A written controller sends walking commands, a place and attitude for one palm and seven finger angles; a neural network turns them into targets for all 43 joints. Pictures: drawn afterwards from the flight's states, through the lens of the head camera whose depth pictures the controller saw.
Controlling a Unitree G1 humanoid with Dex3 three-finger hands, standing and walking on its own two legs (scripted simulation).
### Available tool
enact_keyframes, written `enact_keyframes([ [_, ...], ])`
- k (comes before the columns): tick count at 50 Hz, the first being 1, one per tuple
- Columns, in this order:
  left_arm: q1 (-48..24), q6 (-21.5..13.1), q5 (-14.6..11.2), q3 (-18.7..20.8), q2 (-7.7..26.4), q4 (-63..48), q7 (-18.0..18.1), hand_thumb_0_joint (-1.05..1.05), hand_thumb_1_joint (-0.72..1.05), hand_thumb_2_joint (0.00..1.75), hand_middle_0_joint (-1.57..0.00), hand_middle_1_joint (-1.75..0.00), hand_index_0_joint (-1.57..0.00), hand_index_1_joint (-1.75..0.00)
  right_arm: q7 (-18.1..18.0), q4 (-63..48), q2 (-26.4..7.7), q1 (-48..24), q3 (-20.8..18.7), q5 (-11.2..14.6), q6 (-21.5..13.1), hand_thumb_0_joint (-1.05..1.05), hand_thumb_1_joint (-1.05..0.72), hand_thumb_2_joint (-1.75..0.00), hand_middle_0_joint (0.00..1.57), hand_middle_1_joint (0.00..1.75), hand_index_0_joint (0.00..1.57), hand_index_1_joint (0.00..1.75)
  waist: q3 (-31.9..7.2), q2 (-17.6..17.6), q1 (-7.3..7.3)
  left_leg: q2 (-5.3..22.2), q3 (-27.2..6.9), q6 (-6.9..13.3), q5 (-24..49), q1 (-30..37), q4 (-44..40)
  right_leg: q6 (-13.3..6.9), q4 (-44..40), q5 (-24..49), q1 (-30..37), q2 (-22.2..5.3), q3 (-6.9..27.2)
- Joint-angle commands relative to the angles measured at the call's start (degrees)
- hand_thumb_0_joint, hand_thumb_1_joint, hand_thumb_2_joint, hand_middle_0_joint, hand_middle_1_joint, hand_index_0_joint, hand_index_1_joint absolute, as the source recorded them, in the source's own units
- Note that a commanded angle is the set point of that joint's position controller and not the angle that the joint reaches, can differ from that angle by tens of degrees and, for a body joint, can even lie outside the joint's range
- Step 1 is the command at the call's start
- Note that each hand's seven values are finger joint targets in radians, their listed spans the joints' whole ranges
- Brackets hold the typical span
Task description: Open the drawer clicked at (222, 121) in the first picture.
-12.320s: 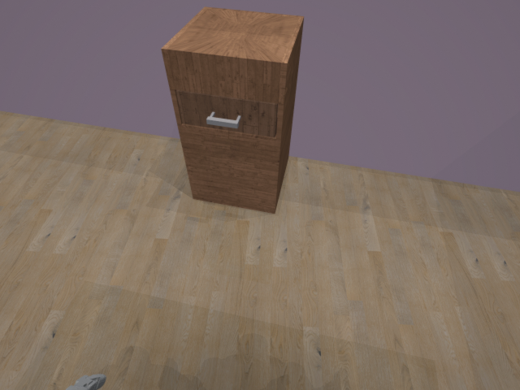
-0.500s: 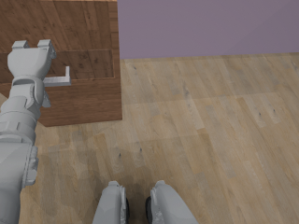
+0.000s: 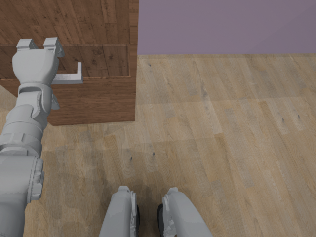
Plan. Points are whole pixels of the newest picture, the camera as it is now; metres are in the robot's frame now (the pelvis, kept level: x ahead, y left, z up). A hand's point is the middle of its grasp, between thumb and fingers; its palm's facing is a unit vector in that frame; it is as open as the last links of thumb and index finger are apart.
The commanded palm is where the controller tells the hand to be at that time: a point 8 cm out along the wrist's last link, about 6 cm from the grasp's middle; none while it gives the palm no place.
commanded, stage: move the hooked fingers above the handle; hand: left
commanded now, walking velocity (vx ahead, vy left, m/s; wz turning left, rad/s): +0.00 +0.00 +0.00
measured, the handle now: (60, 72) +0.55 +0.27 -0.08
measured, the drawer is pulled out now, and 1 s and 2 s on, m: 0.00 0.00 0.00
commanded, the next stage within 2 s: none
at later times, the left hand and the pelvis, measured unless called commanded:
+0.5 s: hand (55, 80) +0.50 +0.26 -0.05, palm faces -0.02 -0.05 -1.00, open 13.8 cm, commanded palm +0.50 +0.24 +0.03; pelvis +0.00 +0.00 +0.00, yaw -1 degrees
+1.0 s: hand (63, 77) +0.51 +0.24 -0.04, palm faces -0.03 -0.08 -1.00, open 13.8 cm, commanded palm +0.50 +0.24 +0.03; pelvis +0.00 +0.00 +0.01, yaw -1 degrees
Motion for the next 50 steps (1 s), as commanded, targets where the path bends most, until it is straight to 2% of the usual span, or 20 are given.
enact_keyframes([
  [1, -24.09, 8.68, -1.01, 0.74, 12.38, -4.54, -1.93, 0.0, -0.5, 0.3, -0.3, -1.2, -0.3, -1.2, -0.58, -1.68, -12.02, 14.09, -3.52, 0.53, 1.37, 0.0, -0.9, -0.9, 0.2, 0.3, 0.2, 0.3, -32.62, 7.62, -3.55, 4.4, -9.48, -5.26, 30.41, 43.38, -11.97, -0.76, -9.33, 15.58, 5.3, -0.9, 1.02],
  [4, -26.44, 8.88, -1.23, -1.52, 11.07, -5.88, -5.5, 0.0, -0.5, 0.3, -0.3, -1.2, -0.3, -1.2, -1.39, -2.21, -11.5, 13.29, -2.83, 0.84, 1.38, 0.0, -0.9, -0.9, 0.2, 0.3, 0.2, 0.3, -31.43, 7.66, -4.42, 4.09, -8.56, -4.21, 26.82, 42.15, -12.81, -0.88, -10.53, 14.51, 6.42, -1.04, 1.64],
  [5, -26.83, 7.67, -1.44, -2.05, 10.72, -7.49, -6.49, 0.0, -0.5, 0.3, -0.3, -1.2, -0.3, -1.2, -1.59, -2.41, -11.26, 13.08, -2.78, 0.88, 1.16, 0.0, -0.9, -0.9, 0.2, 0.3, 0.2, 0.3, -31.76, 9.35, -4.33, 3.93, -7.99, -4.03, 26.7, 42.72, -12.67, -0.94, -10.61, 14.49, 6.34, -1.01, 1.91],
  [7, -22.96, 5.98, -1.77, -1.75, 10.52, -6.93, -8.06, 0.0, -0.5, 0.3, -0.3, -1.2, -0.3, -1.2, -2.07, -2.84, -10.91, 12.68, -2.42, 0.8, 1.12, 0.0, -0.9, -0.9, 0.2, 0.3, 0.2, 0.3, -30.74, 7.84, -3.72, 3.7, -7.13, -3.62, 26.38, 41.56, -12.83, -1.18, -11.03, 14.44, 7.98, -0.83, 2.14],
  [10, -20.1, 2.0, -1.97, -4.1, 6.36, -6.74, -9.81, 0.0, -0.5, 0.3, -0.3, -1.2, -0.3, -1.2, -2.5, -3.1, -10.12, 11.98, -2.37, 0.66, 0.61, 0.0, -0.9, -0.9, 0.2, 0.3, 0.2, 0.3, -25.13, 6.72, -4.38, 3.82, -6.8, -3.12, 23.16, 38.38, -12.68, -1.28, -11.38, 12.67, 6.13, -0.88, 2.51],
  [13, -17.67, -1.26, -1.63, -0.08, 11.04, -6.59, -8.73, 0.0, -0.5, 0.3, -0.3, -1.2, -0.3, -1.2, -2.92, -3.67, -10.45, 11.46, -2.07, 0.41, 0.42, 0.0, -0.9, -0.9, 0.2, 0.3, 0.2, 0.3, -23.09, 5.21, -3.11, 3.43, -5.87, -2.79, 20.18, 32.88, -11.86, -1.68, -10.24, 11.17, 6.34, -0.86, 2.9],
  [14, -17.94, -2.13, -1.45, 1.41, 12.48, -7.28, -7.86, 0.0, -0.5, 0.3, -0.3, -1.2, -0.3, -1.2, -2.93, -3.71, -10.48, 11.0, -2.08, 0.25, 0.33, 0.0, -0.9, -0.9, 0.2, 0.3, 0.2, 0.3, -23.46, 6.93, -2.45, 3.53, -5.98, -3.03, 20.73, 32.9, -11.78, -1.9, -9.55, 11.11, 5.42, -0.97, 2.89],
  [20, -17.39, -2.09, 0.07, 9.94, 21.95, -9.72, 0.0, 0.0, -0.5, 0.3, -0.3, -1.2, -0.3, -1.2, -2.07, -4.81, -11.47, 10.93, -2.35, -0.3, 0.62, 0.0, -0.9, -0.9, 0.2, 0.3, 0.2, 0.3, -31.88, 6.98, 0.22, 3.29, -5.15, -3.2, 25.33, 31.2, -9.01, -1.54, -6.19, 14.35, 8.65, -0.82, 3.45],
  [24, -19.76, 0.52, -0.19, 9.35, 21.35, -12.73, 1.63, 0.0, -0.5, 0.3, -0.3, -1.2, -0.3, -1.2, -1.16, -4.32, -11.79, 11.71, -3.11, -0.01, 0.31, 0.0, -0.9, -0.9, 0.2, 0.3, 0.2, 0.3, -39.5, 9.27, -0.19, 3.77, -6.25, -3.91, 30.27, 37.01, -8.92, -1.14, -5.74, 18.5, 10.87, -0.98, 3.06],
  [25, -19.37, 1.05, 0.09, 10.76, 23.35, -12.98, 1.74, 0.0, -0.5, 0.3, -0.3, -1.2, -0.3, -1.2, -1.12, -3.88, -12.33, 12.41, -3.42, 0.23, 0.54, 0.0, -0.9, -0.9, 0.2, 0.3, 0.2, 0.3, -40.67, 8.63, 0.35, 4.15, -6.99, -4.28, 31.05, 38.9, -9.24, -0.89, -5.97, 18.46, 10.41, -1.03, 2.92],
  [26, -19.85, 1.94, -0.82, 9.05, 21.21, -12.99, 1.44, 0.0, -0.5, 0.3, -0.3, -1.2, -0.3, -1.2, -1.01, -3.71, -12.11, 12.5, -3.4, 0.36, 0.65, 0.0, -0.9, -0.9, 0.2, 0.3, 0.2, 0.3, -40.56, 8.67, -0.2, 3.99, -6.98, -4.28, 30.96, 39.73, -9.65, -0.81, -6.64, 18.49, 11.19, -0.9, 2.68],
  [27, -19.25, 2.54, -1.29, 9.9, 22.25, -13.03, 0.94, 0.0, -0.5, 0.3, -0.3, -1.2, -0.3, -1.2, -1.0, -3.46, -12.27, 12.78, -3.44, 0.61, 0.6, 0.0, -0.9, -0.9, 0.2, 0.3, 0.2, 0.3, -41.11, 7.75, 0.12, 3.92, -6.6, -3.99, 31.11, 39.9, -10.09, -0.68, -7.13, 19.29, 12.7, -0.91, 2.81],
  [31, -21.87, 3.47, -2.97, 1.3, 12.06, -15.23, -3.22, 0.0, -0.5, 0.3, -0.3, -1.2, -0.3, -1.2, -1.33, -1.72, -11.62, 13.11, -4.18, 0.74, 0.19, 0.0, -0.9, -0.9, 0.2, 0.3, 0.2, 0.3, -39.35, 9.63, -2.31, 4.69, -8.35, -4.45, 31.51, 46.6, -11.5, -0.61, -9.66, 17.7, 9.5, -0.97, 2.36],
  [34, -21.15, 2.93, -3.99, -3.47, 6.41, -13.82, -6.92, 0.0, -0.5, 0.3, -0.3, -1.2, -0.3, -1.2, -1.93, -0.73, -10.97, 13.01, -4.15, 0.79, 0.21, 0.0, -0.9, -0.9, 0.2, 0.3, 0.2, 0.3, -32.83, 6.73, -4.33, 4.61, -8.07, -3.84, 29.17, 46.06, -12.95, -0.68, -12.12, 16.42, 8.75, -0.93, 2.51],
  [37, -19.91, 1.4, -3.38, -5.71, 4.04, -10.83, -8.57, 0.0, -0.5, 0.3, -0.3, -1.2, -0.3, -1.2, -2.45, -0.23, -10.29, 12.36, -3.6, 0.82, 0.49, 0.0, -0.9, -0.9, 0.2, 0.3, 0.2, 0.3, -25.45, 6.74, -4.47, 3.99, -7.37, -3.66, 24.84, 42.33, -13.54, -1.13, -12.61, 13.5, 5.71, -0.86, 2.41],
  [39, -18.2, 0.29, -2.6, -3.19, 6.58, -7.68, -8.18, 0.0, -0.5, 0.3, -0.3, -1.2, -0.3, -1.2, -2.69, -0.3, -10.36, 11.95, -3.15, 0.69, 0.7, 0.0, -0.9, -0.9, 0.2, 0.3, 0.2, 0.3, -20.98, 7.03, -3.72, 3.69, -6.57, -3.5, 23.47, 38.63, -13.53, -1.72, -12.36, 12.81, 4.88, -0.99, 2.59],
  [40, -18.4, -0.27, -2.05, -3.19, 6.67, -6.98, -7.67, 0.0, -0.5, 0.3, -0.3, -1.2, -0.3, -1.2, -2.72, -0.91, -10.29, 11.71, -2.95, 0.59, 0.77, 0.0, -0.9, -0.9, 0.2, 0.3, 0.2, 0.3, -21.15, 6.03, -4.13, 3.48, -6.25, -3.19, 23.18, 37.01, -12.74, -1.61, -11.68, 12.83, 4.64, -0.95, 2.64],
  [43, -18.54, -0.81, -0.55, 0.92, 11.64, -5.41, -4.77, 0.0, -0.5, 0.3, -0.3, -1.2, -0.3, -1.2, -2.67, -2.66, -10.5, 10.78, -2.4, 0.13, 0.87, 0.0, -0.9, -0.9, 0.2, 0.3, 0.2, 0.3, -21.22, 7.1, -2.81, 3.03, -5.33, -3.24, 22.99, 32.46, -11.39, -2.06, -9.73, 12.59, 4.83, -0.92, 2.68],
  [45, -17.3, -0.73, 0.22, 5.6, 16.85, -6.05, -2.49, 0.0, -0.5, 0.3, -0.3, -1.2, -0.3, -1.2, -2.44, -4.02, -10.96, 10.36, -2.19, -0.2, 1.09, 0.0, -0.9, -0.9, 0.2, 0.3, 0.2, 0.3, -25.32, 8.22, -0.94, 3.06, -5.02, -3.45, 25.67, 32.67, -10.46, -2.01, -7.98, 13.94, 6.04, -0.86, 2.93],
  [50, -16.93, 1.3, 0.89, 11.23, 23.58, -11.13, 2.14, 0.0, -0.5, 0.3, -0.3, -1.2, -0.3, -1.2, -1.63, -5.95, -11.56, 10.04, -2.4, -0.18, 1.76, 0.0, -0.9, -0.9, 0.2, 0.3, 0.2, 0.3, -36.72, 8.69, 1.37, 3.24, -5.01, -3.87, 31.88, 35.53, -9.27, -1.36, -5.7, 20.1, 12.12, -0.94, 3.42],
])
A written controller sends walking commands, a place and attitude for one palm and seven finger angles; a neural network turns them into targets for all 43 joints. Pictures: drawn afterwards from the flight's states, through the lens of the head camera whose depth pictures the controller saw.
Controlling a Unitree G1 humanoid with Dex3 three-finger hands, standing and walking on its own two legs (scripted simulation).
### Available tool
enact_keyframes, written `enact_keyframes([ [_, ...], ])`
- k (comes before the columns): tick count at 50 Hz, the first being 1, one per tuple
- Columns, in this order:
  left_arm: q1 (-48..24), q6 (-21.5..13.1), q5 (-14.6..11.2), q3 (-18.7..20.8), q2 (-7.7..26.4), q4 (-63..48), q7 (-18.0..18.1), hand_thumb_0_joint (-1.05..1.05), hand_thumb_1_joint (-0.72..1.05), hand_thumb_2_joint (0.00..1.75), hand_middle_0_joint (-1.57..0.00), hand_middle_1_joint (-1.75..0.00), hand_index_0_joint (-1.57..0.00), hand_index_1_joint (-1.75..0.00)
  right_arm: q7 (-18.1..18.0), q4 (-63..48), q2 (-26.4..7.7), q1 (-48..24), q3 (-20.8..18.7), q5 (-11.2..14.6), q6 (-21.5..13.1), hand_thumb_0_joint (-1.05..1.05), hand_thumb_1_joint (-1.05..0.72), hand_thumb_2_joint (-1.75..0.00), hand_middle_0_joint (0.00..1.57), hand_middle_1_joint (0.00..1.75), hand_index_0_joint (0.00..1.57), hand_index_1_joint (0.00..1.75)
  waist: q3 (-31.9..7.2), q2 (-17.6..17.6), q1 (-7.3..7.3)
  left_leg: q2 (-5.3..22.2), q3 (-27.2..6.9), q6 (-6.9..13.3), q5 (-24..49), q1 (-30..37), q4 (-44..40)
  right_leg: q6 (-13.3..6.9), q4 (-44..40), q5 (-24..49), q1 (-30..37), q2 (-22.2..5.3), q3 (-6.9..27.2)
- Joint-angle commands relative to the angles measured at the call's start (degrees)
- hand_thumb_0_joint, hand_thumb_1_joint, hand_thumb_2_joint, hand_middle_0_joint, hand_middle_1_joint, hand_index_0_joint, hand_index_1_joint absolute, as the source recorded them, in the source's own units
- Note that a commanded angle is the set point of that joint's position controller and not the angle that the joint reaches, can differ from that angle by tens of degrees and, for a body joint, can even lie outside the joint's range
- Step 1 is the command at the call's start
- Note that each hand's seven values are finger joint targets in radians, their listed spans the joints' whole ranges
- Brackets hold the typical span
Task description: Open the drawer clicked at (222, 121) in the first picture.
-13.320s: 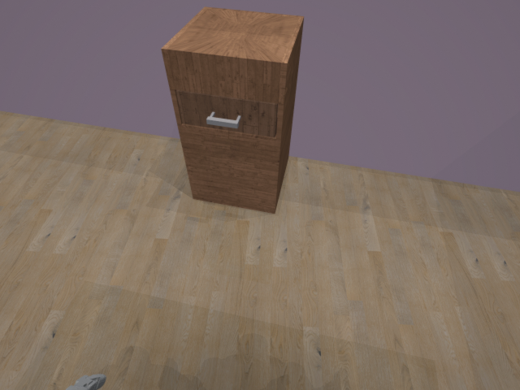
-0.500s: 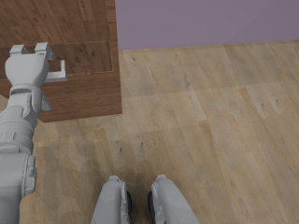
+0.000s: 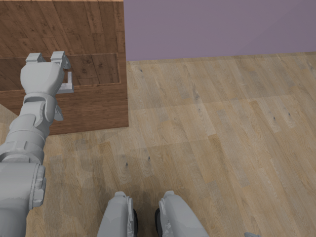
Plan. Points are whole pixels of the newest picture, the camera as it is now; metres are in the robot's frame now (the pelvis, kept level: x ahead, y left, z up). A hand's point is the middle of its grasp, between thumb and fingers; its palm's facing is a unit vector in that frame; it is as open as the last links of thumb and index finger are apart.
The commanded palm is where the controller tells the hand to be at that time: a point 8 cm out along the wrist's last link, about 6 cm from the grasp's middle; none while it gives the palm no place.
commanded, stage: move the hooked fingers above the handle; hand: left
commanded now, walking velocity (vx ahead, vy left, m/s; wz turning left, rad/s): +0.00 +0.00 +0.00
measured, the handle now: (50, 82) +0.54 +0.28 -0.09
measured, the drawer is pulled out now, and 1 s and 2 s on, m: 0.00 0.00 0.00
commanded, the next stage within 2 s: lift the fingers back up to retry in 1.14 s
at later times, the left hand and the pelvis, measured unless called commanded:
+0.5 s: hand (53, 86) +0.50 +0.25 -0.04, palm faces -0.03 -0.07 -1.00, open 13.8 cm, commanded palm +0.49 +0.24 +0.02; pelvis +0.00 +0.00 +0.00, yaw +0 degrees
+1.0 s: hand (49, 85) +0.50 +0.25 -0.03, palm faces -0.04 -0.04 -1.00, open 13.7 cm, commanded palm +0.49 +0.24 +0.02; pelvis -0.01 +0.00 +0.00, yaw +1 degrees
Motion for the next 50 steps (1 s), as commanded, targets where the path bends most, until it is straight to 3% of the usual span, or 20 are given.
enact_keyframes([
  [1, -20.3, 4.93, -0.47, 8.44, 23.33, -10.95, 5.17, 0.0, -0.5, 0.3, -0.3, -1.2, -0.3, -1.2, 0.15, -2.31, -10.39, 10.1, -3.58, 0.04, 0.59, 0.0, -0.9, -0.9, 0.2, 0.3, 0.2, 0.3, -36.46, 8.47, 2.92, 2.56, -6.98, -4.15, 32.18, 33.94, -7.54, -0.99, -5.16, 20.12, 11.11, -1.54, 1.38],
  [3, -21.49, 6.81, -1.26, 7.17, 22.09, -10.64, 5.16, 0.0, -0.5, 0.3, -0.3, -1.2, -0.3, -1.2, 0.44, -1.75, -10.51, 10.39, -3.75, 0.5, 0.23, 0.0, -0.9, -0.9, 0.2, 0.3, 0.2, 0.3, -36.23, 7.21, 2.21, 2.62, -7.16, -3.96, 29.88, 34.22, -8.35, -0.56, -6.31, 19.14, 12.08, -1.61, 1.1],
  [4, -23.07, 7.18, -1.97, 5.61, 20.14, -10.9, 4.36, 0.0, -0.5, 0.3, -0.3, -1.2, -0.3, -1.2, 0.35, -1.41, -10.47, 10.81, -4.01, 0.67, -0.25, 0.0, -0.9, -0.9, 0.2, 0.3, 0.2, 0.3, -37.11, 5.29, 0.76, 2.9, -7.8, -3.69, 29.76, 35.24, -8.56, -0.27, -6.74, 19.39, 12.26, -1.67, 1.08],
  [5, -24.47, 6.83, -2.21, 6.33, 21.95, -12.76, 3.54, 0.0, -0.5, 0.3, -0.3, -1.2, -0.3, -1.2, 0.21, -0.87, -11.1, 11.47, -4.25, 0.91, -0.55, 0.0, -0.9, -0.9, 0.2, 0.3, 0.2, 0.3, -39.52, 6.23, 0.96, 3.16, -8.11, -3.78, 30.07, 37.07, -8.76, -0.08, -6.92, 19.7, 12.51, -1.8, 1.31],
  [7, -25.31, 6.88, -3.94, 1.13, 15.9, -12.75, 0.62, 0.0, -0.5, 0.3, -0.3, -1.2, -0.3, -1.2, -0.03, 0.26, -10.69, 12.12, -4.67, 1.19, -1.07, 0.0, -0.9, -0.9, 0.2, 0.3, 0.2, 0.3, -40.27, 5.42, -0.98, 3.09, -8.14, -3.41, 28.18, 39.05, -9.26, 0.11, -8.7, 18.61, 12.48, -1.67, 1.41],
  [10, -27.83, 5.14, -5.38, -5.53, 8.57, -14.13, -3.95, 0.0, -0.5, 0.3, -0.3, -1.2, -0.3, -1.2, -0.57, 2.52, -10.12, 12.73, -5.11, 1.23, -1.76, 0.0, -0.9, -0.9, 0.2, 0.3, 0.2, 0.3, -34.93, 6.71, -2.98, 3.35, -9.17, -3.54, 25.22, 41.74, -10.36, -0.1, -10.64, 14.9, 7.88, -1.7, 1.3],
  [13, -25.58, 3.23, -5.68, -7.09, 6.88, -11.44, -6.58, 0.0, -0.5, 0.3, -0.3, -1.2, -0.3, -1.2, -1.38, 3.85, -9.53, 12.76, -4.67, 1.04, -1.89, 0.0, -0.9, -0.9, 0.2, 0.3, 0.2, 0.3, -26.53, 6.35, -3.45, 2.74, -8.13, -3.29, 21.38, 38.26, -11.02, -0.81, -11.81, 12.34, 5.86, -1.43, 1.3],
  [16, -23.9, 1.55, -3.87, -5.58, 8.44, -6.93, -6.17, 0.0, -0.5, 0.3, -0.3, -1.2, -0.3, -1.2, -1.65, 3.84, -9.24, 12.31, -4.0, 0.85, -1.55, 0.0, -0.9, -0.9, 0.2, 0.3, 0.2, 0.3, -20.66, 6.33, -2.93, 2.37, -7.54, -3.1, 19.87, 32.72, -10.22, -1.5, -10.86, 11.02, 3.24, -1.45, 1.08],
  [17, -22.84, 1.39, -3.06, -3.45, 11.16, -5.02, -5.33, 0.0, -0.5, 0.3, -0.3, -1.2, -0.3, -1.2, -1.62, 3.24, -9.39, 12.04, -3.48, 0.8, -1.37, 0.0, -0.9, -0.9, 0.2, 0.3, 0.2, 0.3, -19.21, 5.86, -2.29, 2.19, -7.09, -2.97, 19.31, 30.01, -9.87, -1.59, -10.35, 10.63, 2.92, -1.41, 1.04],
  [20, -21.0, 1.23, -1.55, 3.72, 19.25, -5.22, -1.91, 0.0, -0.5, 0.3, -0.3, -1.2, -0.3, -1.2, -1.26, 1.06, -9.94, 11.32, -2.84, 0.24, -0.65, 0.0, -0.9, -0.9, 0.2, 0.3, 0.2, 0.3, -23.11, 9.11, 1.16, 2.08, -6.56, -3.53, 23.68, 29.12, -9.12, -2.16, -7.5, 12.45, 4.47, -1.26, 0.98],
  [23, -18.18, 2.65, -0.66, 6.65, 21.14, -7.13, 1.77, 0.0, -0.5, 0.3, -0.3, -1.2, -0.3, -1.2, -0.48, -1.28, -10.0, 10.37, -3.02, -0.24, 0.15, 0.0, -0.9, -0.9, 0.2, 0.3, 0.2, 0.3, -29.09, 9.66, 2.92, 2.04, -5.7, -3.7, 29.25, 29.91, -7.64, -1.93, -5.93, 17.32, 8.02, -1.32, 1.54],
  [26, -18.82, 5.31, -0.72, 6.82, 21.38, -7.89, 4.42, 0.0, -0.5, 0.3, -0.3, -1.2, -0.3, -1.2, 0.16, -1.74, -10.38, 10.72, -3.43, 0.16, 0.4, 0.0, -0.9, -0.9, 0.2, 0.3, 0.2, 0.3, -31.58, 5.62, 2.47, 2.09, -5.86, -3.39, 28.47, 29.57, -8.11, -1.04, -6.37, 18.9, 12.04, -1.33, 1.49],
  [30, -24.18, 5.43, -2.08, 5.11, 20.57, -13.38, 3.02, 0.0, -0.5, 0.3, -0.3, -1.2, -0.3, -1.2, 0.13, -0.85, -10.98, 11.45, -4.3, 0.96, -0.72, 0.0, -0.9, -0.9, 0.2, 0.3, 0.2, 0.3, -39.06, 7.54, 1.01, 2.99, -7.66, -3.71, 28.43, 36.53, -9.03, -0.41, -7.24, 18.54, 12.12, -1.63, 1.7],
  [32, -26.92, 4.84, -3.43, 0.83, 15.69, -14.22, 0.99, 0.0, -0.5, 0.3, -0.3, -1.2, -0.3, -1.2, -0.1, 0.7, -10.82, 11.93, -4.88, 1.07, -1.38, 0.0, -0.9, -0.9, 0.2, 0.3, 0.2, 0.3, -38.45, 6.42, -1.36, 3.34, -8.6, -3.52, 25.86, 39.04, -9.33, -0.09, -8.81, 15.9, 10.01, -1.57, 1.55],
  [35, -29.48, 3.28, -4.65, -4.72, 9.35, -15.69, -2.06, 0.0, -0.5, 0.3, -0.3, -1.2, -0.3, -1.2, -0.8, 2.77, -10.27, 12.25, -5.37, 1.06, -2.27, 0.0, -0.9, -0.9, 0.2, 0.3, 0.2, 0.3, -35.35, 7.42, -3.19, 3.49, -9.69, -3.72, 23.38, 41.83, -10.08, -0.17, -9.93, 13.24, 5.68, -1.72, 1.38],
  [39, -30.07, 3.09, -4.1, -6.7, 7.26, -9.95, -3.48, 0.0, -0.5, 0.3, -0.3, -1.2, -0.3, -1.2, -1.36, 4.53, -9.89, 12.59, -4.77, 0.83, -2.64, 0.0, -0.9, -0.9, 0.2, 0.3, 0.2, 0.3, -24.34, 8.57, -4.14, 3.27, -10.56, -4.16, 18.15, 38.61, -11.79, -1.09, -10.33, 9.69, 0.03, -1.96, 0.4],
  [42, -27.79, 3.78, -2.5, -3.96, 10.27, -5.01, -2.29, 0.0, -0.5, 0.3, -0.3, -1.2, -0.3, -1.2, -1.3, 3.54, -9.84, 12.21, -3.86, 0.53, -2.22, 0.0, -0.9, -0.9, 0.2, 0.3, 0.2, 0.3, -22.55, 8.02, -3.11, 2.61, -9.07, -3.91, 19.45, 33.88, -10.32, -1.52, -9.15, 9.98, -0.22, -1.7, 0.29],
  [45, -23.21, 5.21, -1.66, 0.65, 15.28, -2.0, -0.89, 0.0, -0.5, 0.3, -0.3, -1.2, -0.3, -1.2, -0.69, 1.34, -9.99, 11.81, -2.92, 0.25, -1.13, 0.0, -0.9, -0.9, 0.2, 0.3, 0.2, 0.3, -24.38, 9.81, -0.3, 2.21, -7.2, -3.93, 24.5, 31.8, -9.42, -1.94, -7.78, 12.54, 3.06, -1.33, 0.34],
  [46, -20.46, 5.97, -1.75, 2.46, 17.12, -0.96, -0.54, 0.0, -0.5, 0.3, -0.3, -1.2, -0.3, -1.2, -0.51, 0.41, -10.09, 11.61, -2.69, 0.16, -0.71, 0.0, -0.9, -0.9, 0.2, 0.3, 0.2, 0.3, -24.67, 8.23, 0.91, 1.94, -6.34, -3.61, 25.2, 29.95, -9.01, -1.91, -7.7, 13.76, 5.84, -1.19, 0.53],
  [50, -19.15, 7.56, -0.89, 3.05, 18.71, -2.37, 0.92, 0.0, -0.5, 0.3, -0.3, -1.2, -0.3, -1.2, -0.13, -1.48, -10.31, 11.4, -2.69, 0.65, 0.09, 0.0, -0.9, -0.9, 0.2, 0.3, 0.2, 0.3, -28.22, 4.72, 1.28, 1.54, -5.09, -2.93, 24.44, 26.98, -8.87, -1.07, -7.83, 16.97, 11.86, -1.22, 1.59],
])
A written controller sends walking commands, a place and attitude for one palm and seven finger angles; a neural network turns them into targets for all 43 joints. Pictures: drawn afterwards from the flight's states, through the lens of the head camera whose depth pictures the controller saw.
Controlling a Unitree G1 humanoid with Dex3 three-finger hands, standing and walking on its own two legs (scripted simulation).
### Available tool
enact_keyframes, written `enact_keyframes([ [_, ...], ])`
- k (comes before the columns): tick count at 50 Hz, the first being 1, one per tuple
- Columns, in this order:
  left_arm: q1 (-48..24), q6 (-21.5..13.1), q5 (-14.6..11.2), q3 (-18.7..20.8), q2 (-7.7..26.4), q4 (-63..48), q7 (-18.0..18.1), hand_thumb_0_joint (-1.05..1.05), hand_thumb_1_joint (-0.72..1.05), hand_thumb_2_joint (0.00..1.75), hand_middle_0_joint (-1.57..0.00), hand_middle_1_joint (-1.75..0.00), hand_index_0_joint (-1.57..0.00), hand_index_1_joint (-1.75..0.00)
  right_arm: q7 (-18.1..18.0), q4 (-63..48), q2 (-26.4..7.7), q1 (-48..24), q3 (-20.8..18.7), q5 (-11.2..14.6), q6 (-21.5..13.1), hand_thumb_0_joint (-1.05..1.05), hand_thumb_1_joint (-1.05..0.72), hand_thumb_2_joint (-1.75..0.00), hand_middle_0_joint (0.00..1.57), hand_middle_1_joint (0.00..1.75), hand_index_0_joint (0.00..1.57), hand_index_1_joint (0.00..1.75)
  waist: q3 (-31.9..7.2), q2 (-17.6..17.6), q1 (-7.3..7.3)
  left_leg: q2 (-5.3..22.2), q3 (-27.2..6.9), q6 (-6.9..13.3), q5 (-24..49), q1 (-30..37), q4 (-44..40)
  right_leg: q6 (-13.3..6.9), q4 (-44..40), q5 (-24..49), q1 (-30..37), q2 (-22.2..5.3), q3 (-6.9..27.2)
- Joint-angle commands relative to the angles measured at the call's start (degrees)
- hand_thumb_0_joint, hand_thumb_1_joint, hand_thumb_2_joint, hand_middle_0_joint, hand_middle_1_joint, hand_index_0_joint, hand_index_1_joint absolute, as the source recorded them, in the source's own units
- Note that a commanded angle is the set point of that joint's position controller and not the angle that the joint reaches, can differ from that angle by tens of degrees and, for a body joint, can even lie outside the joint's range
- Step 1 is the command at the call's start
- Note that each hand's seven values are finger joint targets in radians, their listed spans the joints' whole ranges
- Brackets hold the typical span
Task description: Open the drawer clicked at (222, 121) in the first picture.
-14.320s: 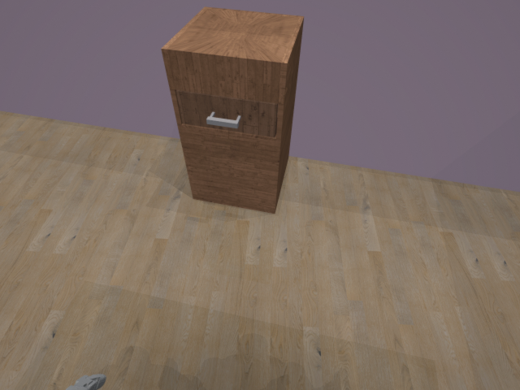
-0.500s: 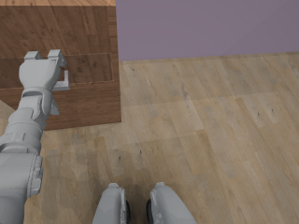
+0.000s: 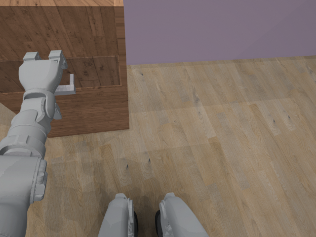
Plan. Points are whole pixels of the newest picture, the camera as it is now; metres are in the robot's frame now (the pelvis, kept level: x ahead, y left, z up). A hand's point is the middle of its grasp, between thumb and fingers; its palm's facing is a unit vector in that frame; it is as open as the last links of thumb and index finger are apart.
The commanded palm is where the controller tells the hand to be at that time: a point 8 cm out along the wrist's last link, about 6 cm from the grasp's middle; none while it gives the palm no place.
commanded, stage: move the hooked fingers above the handle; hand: left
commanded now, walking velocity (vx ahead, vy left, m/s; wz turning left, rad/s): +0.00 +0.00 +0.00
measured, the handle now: (53, 84) +0.55 +0.28 -0.09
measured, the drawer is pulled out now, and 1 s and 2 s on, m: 0.00 0.00 0.00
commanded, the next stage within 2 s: lift the fingers back up to retry in 0.14 s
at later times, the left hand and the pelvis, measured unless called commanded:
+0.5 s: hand (44, 89) +0.50 +0.27 -0.04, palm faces -0.08 -0.03 -1.00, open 13.7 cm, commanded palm +0.50 +0.24 +0.02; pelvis +0.00 +0.00 +0.00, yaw +0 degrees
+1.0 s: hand (49, 91) +0.49 +0.26 -0.04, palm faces -0.10 -0.06 -0.99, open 13.8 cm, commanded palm +0.50 +0.23 +0.02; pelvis +0.01 +0.00 +0.01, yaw +0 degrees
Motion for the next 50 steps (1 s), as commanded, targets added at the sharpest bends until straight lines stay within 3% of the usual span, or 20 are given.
enact_keyframes([
  [1, -16.3, 3.66, -0.51, 5.22, 18.45, -6.37, 1.91, 0.0, -0.5, 0.3, -0.3, -1.2, -0.3, -1.2, -0.25, -2.93, -10.53, 10.23, -3.22, 0.3, 0.69, 0.0, -0.9, -0.9, 0.2, 0.3, 0.2, 0.3, -27.2, 2.83, 0.78, 1.84, -4.82, -2.52, 22.06, 25.76, -8.22, -0.68, -7.41, 15.36, 11.18, -1.01, 1.98],
  [3, -19.47, 2.15, -1.18, 5.58, 19.63, -10.73, 1.21, 0.0, -0.5, 0.3, -0.3, -1.2, -0.3, -1.2, -0.53, -3.03, -10.68, 10.14, -3.55, 0.54, -0.02, 0.0, -0.9, -0.9, 0.2, 0.3, 0.2, 0.3, -29.66, 3.65, 0.41, 2.11, -4.73, -2.28, 20.19, 26.45, -8.33, -0.39, -7.78, 14.39, 12.12, -1.21, 2.53],
  [5, -22.65, -0.82, -1.96, 4.79, 18.62, -17.04, 0.14, 0.0, -0.5, 0.3, -0.3, -1.2, -0.3, -1.2, -0.91, -2.61, -10.69, 10.28, -4.33, 0.7, -0.84, 0.0, -0.9, -0.9, 0.2, 0.3, 0.2, 0.3, -36.48, 6.48, -0.02, 2.72, -6.08, -2.53, 22.12, 32.51, -8.12, -0.24, -7.47, 14.45, 10.58, -1.38, 2.84],
  [6, -22.31, -1.98, -2.55, 4.58, 17.88, -18.23, -0.3, 0.0, -0.5, 0.3, -0.3, -1.2, -0.3, -1.2, -1.02, -2.0, -10.61, 10.43, -4.64, 0.65, -1.2, 0.0, -0.9, -0.9, 0.2, 0.3, 0.2, 0.3, -37.42, 7.42, 0.07, 2.73, -6.57, -2.72, 22.57, 34.44, -8.03, -0.39, -7.46, 14.07, 9.93, -1.26, 2.64],
  [9, -25.19, -4.66, -2.78, 2.53, 15.39, -20.36, -0.69, 0.0, -0.5, 0.3, -0.3, -1.2, -0.3, -1.2, -1.45, 0.28, -10.38, 10.81, -5.11, 0.45, -1.95, 0.0, -0.9, -0.9, 0.2, 0.3, 0.2, 0.3, -34.59, 8.65, -1.71, 3.28, -8.08, -3.22, 22.55, 37.17, -8.22, -0.47, -7.46, 12.36, 4.96, -1.35, 2.19],
  [13, -22.63, -3.83, -1.76, 3.06, 15.53, -13.53, 1.26, 0.0, -0.5, 0.3, -0.3, -1.2, -0.3, -1.2, -1.31, 1.72, -10.35, 11.28, -4.77, 0.15, -1.85, 0.0, -0.9, -0.9, 0.2, 0.3, 0.2, 0.3, -27.71, 7.85, -1.53, 2.81, -7.65, -3.39, 20.11, 32.85, -8.14, -0.9, -7.49, 10.33, 2.09, -1.16, 1.51],
  [14, -22.83, -3.36, -1.62, 3.74, 16.21, -13.55, 1.7, 0.0, -0.5, 0.3, -0.3, -1.2, -0.3, -1.2, -1.09, 1.63, -10.48, 11.23, -4.68, 0.07, -1.65, 0.0, -0.9, -0.9, 0.2, 0.3, 0.2, 0.3, -28.38, 9.57, -0.97, 2.94, -8.07, -3.86, 22.26, 34.24, -8.62, -1.12, -7.14, 11.13, 1.93, -1.28, 1.28],
  [16, -20.22, -1.27, -1.26, 2.63, 13.77, -10.79, 2.39, 0.0, -0.5, 0.3, -0.3, -1.2, -0.3, -1.2, -0.52, 1.16, -10.27, 11.22, -4.77, -0.05, -1.08, 0.0, -0.9, -0.9, 0.2, 0.3, 0.2, 0.3, -27.71, 10.34, -0.15, 3.01, -8.37, -4.6, 24.41, 35.54, -8.85, -1.29, -7.06, 11.69, 1.35, -1.08, 0.67],
  [18, -20.04, 0.8, -1.35, 1.54, 12.28, -9.23, 2.34, 0.0, -0.5, 0.3, -0.3, -1.2, -0.3, -1.2, 0.0, 0.86, -10.3, 11.3, -4.71, -0.09, -0.54, 0.0, -0.9, -0.9, 0.2, 0.3, 0.2, 0.3, -27.39, 10.15, -0.48, 3.28, -8.6, -4.81, 26.07, 36.43, -9.05, -1.19, -7.24, 12.56, 1.43, -1.0, 0.35],
  [20, -18.23, 2.21, -1.5, 1.88, 12.58, -8.74, 1.28, 0.0, -0.5, 0.3, -0.3, -1.2, -0.3, -1.2, 0.22, 0.03, -10.43, 11.44, -4.6, 0.18, 0.02, 0.0, -0.9, -0.9, 0.2, 0.3, 0.2, 0.3, -29.43, 8.19, 0.02, 3.32, -8.05, -4.39, 28.22, 36.95, -9.18, -0.91, -7.55, 14.57, 4.11, -0.94, 0.56],
  [23, -19.45, 3.65, -1.62, 0.46, 12.21, -8.3, -0.09, 0.0, -0.5, 0.3, -0.3, -1.2, -0.3, -1.2, -0.08, -0.22, -10.45, 11.75, -4.34, 0.46, 0.72, 0.0, -0.9, -0.9, 0.2, 0.3, 0.2, 0.3, -27.57, 5.53, -1.04, 2.89, -7.06, -3.55, 26.4, 34.5, -9.64, -0.67, -8.86, 15.34, 6.89, -0.94, 0.93],
  [26, -21.4, 1.72, -2.11, 1.16, 13.22, -11.78, -1.25, 0.0, -0.5, 0.3, -0.3, -1.2, -0.3, -1.2, -0.67, -0.45, -10.39, 11.49, -4.44, 0.42, 0.46, 0.0, -0.9, -0.9, 0.2, 0.3, 0.2, 0.3, -28.79, 5.63, -1.08, 3.04, -7.29, -3.28, 25.19, 35.14, -9.68, -0.68, -8.94, 14.67, 7.37, -1.12, 1.33],
  [30, -20.51, -3.18, -1.99, 4.89, 16.81, -17.34, -0.91, 0.0, -0.5, 0.3, -0.3, -1.2, -0.3, -1.2, -1.25, -0.58, -10.07, 10.75, -4.62, 0.16, -0.17, 0.0, -0.9, -0.9, 0.2, 0.3, 0.2, 0.3, -32.67, 8.9, 0.61, 3.32, -7.52, -3.73, 29.01, 37.91, -9.08, -0.98, -7.63, 16.0, 7.06, -1.17, 1.81],
  [32, -17.96, -4.0, -1.56, 4.86, 15.12, -17.16, 0.52, 0.0, -0.5, 0.3, -0.3, -1.2, -0.3, -1.2, -0.93, -0.46, -9.73, 10.29, -4.79, -0.11, -0.12, 0.0, -0.9, -0.9, 0.2, 0.3, 0.2, 0.3, -32.01, 9.58, 1.09, 3.45, -7.49, -4.05, 30.44, 38.37, -8.73, -1.11, -7.34, 16.04, 5.96, -1.06, 1.57],
  [35, -16.19, -2.37, -0.31, 5.96, 16.17, -12.84, 3.3, 0.0, -0.5, 0.3, -0.3, -1.2, -0.3, -1.2, -0.45, -0.33, -9.98, 10.11, -4.53, -0.3, 0.33, 0.0, -0.9, -0.9, 0.2, 0.3, 0.2, 0.3, -27.54, 7.87, 1.04, 3.43, -7.25, -4.09, 28.86, 34.59, -8.68, -1.12, -6.9, 15.2, 4.96, -1.08, 1.28],
  [36, -16.95, -1.32, -0.47, 4.57, 14.23, -12.22, 4.07, 0.0, -0.5, 0.3, -0.3, -1.2, -0.3, -1.2, -0.12, -0.29, -9.96, 10.25, -4.65, -0.43, 0.35, 0.0, -0.9, -0.9, 0.2, 0.3, 0.2, 0.3, -27.25, 7.67, 0.73, 3.37, -7.61, -4.25, 28.46, 34.54, -8.68, -1.13, -6.95, 14.76, 4.66, -1.04, 0.96],
  [40, -18.5, 1.47, -0.88, 3.46, 12.91, -11.39, 4.32, 0.0, -0.5, 0.3, -0.3, -1.2, -0.3, -1.2, 0.48, -0.08, -10.45, 11.11, -5.23, -0.19, 0.23, 0.0, -0.9, -0.9, 0.2, 0.3, 0.2, 0.3, -30.83, 7.19, 0.21, 3.91, -8.65, -4.68, 29.74, 37.69, -9.21, -0.64, -7.08, 15.79, 5.12, -1.24, 0.88],
  [44, -21.27, 1.65, -2.85, 0.39, 9.36, -14.61, 1.18, 0.0, -0.5, 0.3, -0.3, -1.2, -0.3, -1.2, 0.32, 0.35, -10.15, 11.5, -5.63, -0.04, 0.05, 0.0, -0.9, -0.9, 0.2, 0.3, 0.2, 0.3, -33.86, 6.99, -0.83, 3.9, -9.06, -4.42, 30.72, 41.17, -9.56, -0.47, -8.2, 16.77, 6.64, -1.26, 1.13],
  [47, -22.36, 0.18, -2.29, 2.23, 13.05, -16.67, 0.09, 0.0, -0.5, 0.3, -0.3, -1.2, -0.3, -1.2, -0.47, 0.78, -10.19, 11.57, -5.31, 0.09, 0.18, 0.0, -0.9, -0.9, 0.2, 0.3, 0.2, 0.3, -34.04, 8.06, -0.37, 3.51, -8.18, -4.11, 30.39, 40.62, -9.43, -0.68, -8.35, 16.85, 7.2, -1.13, 1.58],
  [50, -20.85, -1.05, -1.08, 3.19, 13.77, -15.67, 0.98, 0.0, -0.5, 0.3, -0.3, -1.2, -0.3, -1.2, -0.72, 0.84, -9.84, 11.02, -5.0, -0.02, 0.29, 0.0, -0.9, -0.9, 0.2, 0.3, 0.2, 0.3, -31.29, 8.44, 0.09, 3.48, -8.2, -4.32, 30.64, 39.5, -9.39, -0.98, -7.99, 16.16, 5.77, -1.13, 1.38],
])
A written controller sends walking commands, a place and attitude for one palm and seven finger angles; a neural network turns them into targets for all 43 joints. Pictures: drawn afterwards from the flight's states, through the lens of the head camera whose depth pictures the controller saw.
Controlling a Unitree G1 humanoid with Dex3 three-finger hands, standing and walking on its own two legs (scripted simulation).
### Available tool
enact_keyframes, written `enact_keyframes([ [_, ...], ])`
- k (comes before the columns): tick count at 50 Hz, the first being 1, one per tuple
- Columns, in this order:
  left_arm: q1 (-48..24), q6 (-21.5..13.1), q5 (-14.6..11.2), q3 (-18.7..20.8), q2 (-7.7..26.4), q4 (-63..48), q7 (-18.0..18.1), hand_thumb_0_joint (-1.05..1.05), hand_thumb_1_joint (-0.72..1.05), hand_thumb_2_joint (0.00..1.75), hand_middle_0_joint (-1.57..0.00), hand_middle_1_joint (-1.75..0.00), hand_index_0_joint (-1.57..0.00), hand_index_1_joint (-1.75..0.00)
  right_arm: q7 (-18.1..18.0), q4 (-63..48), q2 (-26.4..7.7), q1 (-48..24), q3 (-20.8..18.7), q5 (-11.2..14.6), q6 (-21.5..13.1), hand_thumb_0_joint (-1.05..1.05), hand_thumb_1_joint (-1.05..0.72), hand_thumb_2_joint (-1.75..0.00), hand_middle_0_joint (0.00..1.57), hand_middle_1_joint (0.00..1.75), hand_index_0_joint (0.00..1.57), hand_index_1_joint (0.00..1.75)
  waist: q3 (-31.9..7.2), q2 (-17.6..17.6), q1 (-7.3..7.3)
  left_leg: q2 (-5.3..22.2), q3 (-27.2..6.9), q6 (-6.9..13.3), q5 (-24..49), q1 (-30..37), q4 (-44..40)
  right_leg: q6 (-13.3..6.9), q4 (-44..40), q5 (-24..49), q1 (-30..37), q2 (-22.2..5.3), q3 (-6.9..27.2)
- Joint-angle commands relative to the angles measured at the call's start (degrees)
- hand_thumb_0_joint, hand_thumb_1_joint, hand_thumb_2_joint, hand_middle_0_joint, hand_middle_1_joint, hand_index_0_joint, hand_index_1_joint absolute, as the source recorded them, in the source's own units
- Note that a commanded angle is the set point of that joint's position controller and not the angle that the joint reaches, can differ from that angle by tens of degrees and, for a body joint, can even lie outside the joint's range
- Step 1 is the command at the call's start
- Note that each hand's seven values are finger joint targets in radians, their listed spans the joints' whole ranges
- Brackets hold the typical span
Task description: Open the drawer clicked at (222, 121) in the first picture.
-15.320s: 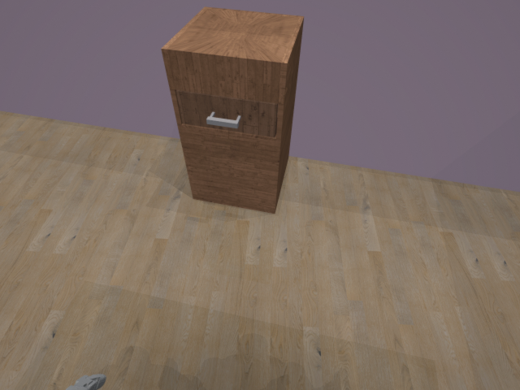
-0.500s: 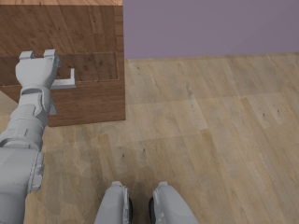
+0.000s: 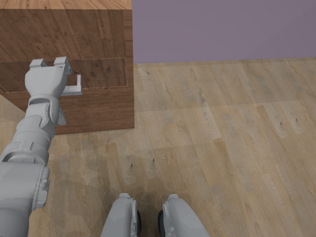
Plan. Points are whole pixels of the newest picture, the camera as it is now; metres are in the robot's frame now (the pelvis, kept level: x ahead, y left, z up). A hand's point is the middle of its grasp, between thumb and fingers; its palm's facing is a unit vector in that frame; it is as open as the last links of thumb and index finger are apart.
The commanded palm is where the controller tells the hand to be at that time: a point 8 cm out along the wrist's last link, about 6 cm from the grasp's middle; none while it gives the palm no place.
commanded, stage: lift the fingers back up to retry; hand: left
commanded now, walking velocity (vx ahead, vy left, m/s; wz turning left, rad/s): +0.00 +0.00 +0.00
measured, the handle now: (60, 85) +0.54 +0.27 -0.10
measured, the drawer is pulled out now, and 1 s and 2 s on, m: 0.00 0.00 0.00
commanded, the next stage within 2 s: re-aim the fingers above the handle in 0.02 s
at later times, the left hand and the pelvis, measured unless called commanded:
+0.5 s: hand (55, 90) +0.49 +0.26 -0.04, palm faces -0.06 -0.04 -1.00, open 13.8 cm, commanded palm +0.48 +0.24 +0.01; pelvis +0.00 -0.01 +0.00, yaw +0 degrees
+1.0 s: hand (49, 90) +0.49 +0.27 -0.04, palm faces -0.05 -0.02 -1.00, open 13.8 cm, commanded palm +0.48 +0.24 +0.01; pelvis +0.00 +0.00 +0.00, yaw +0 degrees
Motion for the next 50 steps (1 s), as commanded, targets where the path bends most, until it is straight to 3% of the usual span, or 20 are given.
enact_keyframes([
  [1, -22.91, -1.4, 0.97, 3.12, 13.74, -10.55, 3.61, 0.0, -0.5, 0.3, -0.3, -1.2, -0.3, -1.2, -1.25, -1.55, -11.17, 10.59, -3.8, -0.43, -0.03, 0.0, -0.9, -0.9, 0.2, 0.3, 0.2, 0.3, -29.68, 8.99, -1.75, 3.41, -7.66, -4.18, 29.34, 35.63, -7.05, -1.36, -5.94, 15.33, 3.07, -0.96, 0.99],
  [3, -21.22, -0.61, 1.68, 4.66, 16.0, -7.5, 4.87, 0.0, -0.5, 0.3, -0.3, -1.2, -0.3, -1.2, -1.17, -1.87, -11.34, 10.13, -3.31, -0.51, 0.06, 0.0, -0.9, -0.9, 0.2, 0.3, 0.2, 0.3, -27.13, 7.36, -1.58, 3.16, -6.6, -3.63, 26.78, 31.68, -6.84, -1.34, -5.75, 14.64, 3.48, -0.88, 1.1],
  [5, -21.56, 0.14, 1.97, 4.2, 15.25, -6.83, 5.64, 0.0, -0.5, 0.3, -0.3, -1.2, -0.3, -1.2, -0.88, -2.54, -11.34, 10.14, -3.29, -0.47, 0.07, 0.0, -0.9, -0.9, 0.2, 0.3, 0.2, 0.3, -27.65, 8.55, -1.36, 3.17, -6.92, -3.9, 27.37, 32.12, -7.27, -1.35, -5.48, 14.67, 3.17, -0.99, 0.91],
  [8, -18.84, 1.54, 1.35, 5.59, 16.63, -6.26, 5.58, 0.0, -0.5, 0.3, -0.3, -1.2, -0.3, -1.2, -0.47, -3.15, -11.68, 10.4, -3.36, -0.41, 0.11, 0.0, -0.9, -0.9, 0.2, 0.3, 0.2, 0.3, -30.36, 6.85, -0.35, 2.98, -5.98, -3.64, 29.14, 32.12, -7.04, -1.21, -5.57, 17.78, 7.11, -0.86, 1.25],
  [11, -19.68, 1.81, 0.43, 4.36, 15.08, -7.41, 4.88, 0.0, -0.5, 0.3, -0.3, -1.2, -0.3, -1.2, -0.51, -3.34, -11.64, 10.72, -3.55, -0.26, 0.17, 0.0, -0.9, -0.9, 0.2, 0.3, 0.2, 0.3, -31.7, 6.27, -1.04, 2.87, -5.77, -3.32, 29.35, 32.6, -7.07, -0.85, -6.02, 19.23, 8.76, -0.93, 1.49],
  [13, -20.4, 1.51, 0.48, 4.63, 16.54, -7.73, 4.22, 0.0, -0.5, 0.3, -0.3, -1.2, -0.3, -1.2, -0.73, -3.3, -11.78, 10.61, -3.37, 0.03, -0.01, 0.0, -0.9, -0.9, 0.2, 0.3, 0.2, 0.3, -31.34, 4.2, -1.44, 2.61, -5.11, -2.77, 26.14, 30.01, -7.12, -0.64, -6.65, 18.56, 10.54, -0.95, 2.13],
  [17, -23.34, -1.18, 0.43, 4.65, 17.73, -11.33, 3.41, 0.0, -0.5, 0.3, -0.3, -1.2, -0.3, -1.2, -1.45, -2.77, -11.73, 10.38, -3.48, 0.08, -0.83, 0.0, -0.9, -0.9, 0.2, 0.3, 0.2, 0.3, -32.29, 5.76, -1.87, 2.53, -4.93, -2.53, 24.55, 30.12, -6.78, -0.65, -6.79, 17.21, 9.65, -1.16, 2.75],
  [20, -22.92, -3.11, 0.57, 4.35, 16.18, -12.56, 3.7, 0.0, -0.5, 0.3, -0.3, -1.2, -0.3, -1.2, -1.54, -2.0, -11.44, 10.48, -4.0, -0.11, -1.23, 0.0, -0.9, -0.9, 0.2, 0.3, 0.2, 0.3, -33.2, 7.17, -1.91, 2.96, -6.01, -3.08, 26.94, 33.41, -6.54, -0.86, -6.16, 17.08, 7.04, -1.07, 2.33],
  [22, -20.58, -3.03, 0.63, 5.23, 16.83, -10.68, 4.23, 0.0, -0.5, 0.3, -0.3, -1.2, -0.3, -1.2, -1.47, -1.92, -11.44, 10.38, -3.81, -0.15, -1.06, 0.0, -0.9, -0.9, 0.2, 0.3, 0.2, 0.3, -30.99, 6.78, -1.38, 2.81, -5.63, -3.07, 26.45, 31.91, -6.53, -0.97, -6.26, 16.58, 6.83, -0.93, 2.22],
  [23, -20.45, -2.48, 0.16, 3.79, 14.83, -9.43, 4.45, 0.0, -0.5, 0.3, -0.3, -1.2, -0.3, -1.2, -1.28, -1.76, -11.22, 10.24, -3.77, -0.23, -1.11, 0.0, -0.9, -0.9, 0.2, 0.3, 0.2, 0.3, -29.09, 6.86, -1.86, 2.52, -4.91, -2.84, 25.49, 30.63, -6.49, -0.94, -6.82, 16.57, 7.16, -0.89, 2.28],
  [26, -17.77, -1.21, 0.62, 5.71, 16.75, -7.79, 5.2, 0.0, -0.5, 0.3, -0.3, -1.2, -0.3, -1.2, -0.91, -2.08, -11.49, 10.38, -3.62, -0.24, -0.68, 0.0, -0.9, -0.9, 0.2, 0.3, 0.2, 0.3, -29.62, 6.95, -0.23, 2.39, -4.86, -3.12, 27.27, 30.44, -6.73, -1.22, -6.15, 18.15, 8.43, -0.84, 2.02],
  [29, -18.47, 0.16, 0.28, 2.66, 12.62, -6.83, 5.02, 0.0, -0.5, 0.3, -0.3, -1.2, -0.3, -1.2, -0.52, -2.38, -11.12, 10.35, -3.68, -0.16, -0.59, 0.0, -0.9, -0.9, 0.2, 0.3, 0.2, 0.3, -29.04, 6.02, -1.47, 2.31, -4.7, -2.93, 26.71, 30.28, -7.18, -0.97, -6.95, 18.35, 8.74, -0.97, 2.0],
  [32, -18.8, 0.39, 0.26, 4.9, 17.01, -6.61, 4.41, 0.0, -0.5, 0.3, -0.3, -1.2, -0.3, -1.2, -0.87, -2.71, -11.65, 10.34, -3.28, 0.14, -0.6, 0.0, -0.9, -0.9, 0.2, 0.3, 0.2, 0.3, -29.36, 3.0, -1.3, 2.03, -3.82, -2.26, 23.61, 26.54, -6.81, -0.67, -7.15, 18.23, 11.55, -0.87, 2.65],
  [36, -23.64, -1.84, 0.63, 4.1, 16.94, -9.93, 4.0, 0.0, -0.5, 0.3, -0.3, -1.2, -0.3, -1.2, -1.38, -2.32, -11.64, 10.01, -3.6, 0.01, -1.26, 0.0, -0.9, -0.9, 0.2, 0.3, 0.2, 0.3, -30.62, 5.87, -2.39, 2.26, -4.61, -2.43, 22.85, 28.59, -6.23, -0.75, -6.6, 16.02, 8.35, -1.05, 2.67],
  [40, -22.53, -3.62, 0.95, 5.98, 18.05, -12.67, 4.93, 0.0, -0.5, 0.3, -0.3, -1.2, -0.3, -1.2, -1.37, -2.34, -11.47, 10.12, -3.87, -0.21, -1.56, 0.0, -0.9, -0.9, 0.2, 0.3, 0.2, 0.3, -34.6, 9.49, -1.0, 2.61, -5.68, -3.21, 28.41, 33.71, -6.07, -0.99, -5.27, 17.71, 6.88, -0.94, 2.29],
  [42, -21.05, -2.81, 0.88, 6.64, 18.57, -9.89, 5.55, 0.0, -0.5, 0.3, -0.3, -1.2, -0.3, -1.2, -1.18, -2.08, -11.57, 10.09, -3.68, -0.26, -1.26, 0.0, -0.9, -0.9, 0.2, 0.3, 0.2, 0.3, -31.91, 7.75, -1.13, 2.6, -5.31, -3.06, 27.4, 31.29, -5.76, -0.93, -5.44, 17.27, 6.67, -0.92, 2.06],
  [43, -20.32, -1.95, 0.76, 6.1, 17.94, -8.36, 5.77, 0.0, -0.5, 0.3, -0.3, -1.2, -0.3, -1.2, -1.02, -2.06, -11.59, 10.18, -3.5, -0.35, -1.15, 0.0, -0.9, -0.9, 0.2, 0.3, 0.2, 0.3, -30.03, 7.26, -1.19, 2.45, -5.13, -3.08, 26.92, 30.2, -5.94, -0.99, -5.55, 17.28, 7.03, -0.81, 1.87],
  [45, -19.55, -0.84, 1.14, 6.15, 17.85, -7.52, 5.99, 0.0, -0.5, 0.3, -0.3, -1.2, -0.3, -1.2, -0.78, -2.43, -11.72, 10.38, -3.59, -0.22, -0.91, 0.0, -0.9, -0.9, 0.2, 0.3, 0.2, 0.3, -31.56, 6.47, -1.02, 2.5, -5.1, -2.99, 27.8, 30.5, -6.09, -0.77, -5.41, 18.34, 7.73, -0.91, 1.89],
  [46, -18.13, -0.05, 1.0, 6.54, 18.35, -7.11, 5.78, 0.0, -0.5, 0.3, -0.3, -1.2, -0.3, -1.2, -0.65, -2.46, -11.83, 10.51, -3.46, -0.22, -0.67, 0.0, -0.9, -0.9, 0.2, 0.3, 0.2, 0.3, -31.18, 6.89, -0.11, 2.47, -5.21, -3.31, 28.88, 30.93, -6.44, -1.01, -5.26, 19.16, 8.5, -0.85, 1.62],
  [50, -18.52, 0.75, 0.26, 2.33, 13.06, -8.16, 3.66, 0.0, -0.5, 0.3, -0.3, -1.2, -0.3, -1.2, -0.44, -2.71, -11.63, 10.62, -3.86, 0.12, -0.37, 0.0, -0.9, -0.9, 0.2, 0.3, 0.2, 0.3, -31.74, 5.98, -1.4, 3.01, -6.09, -3.39, 29.3, 34.01, -7.32, -0.62, -6.4, 18.96, 7.75, -0.88, 1.52],
])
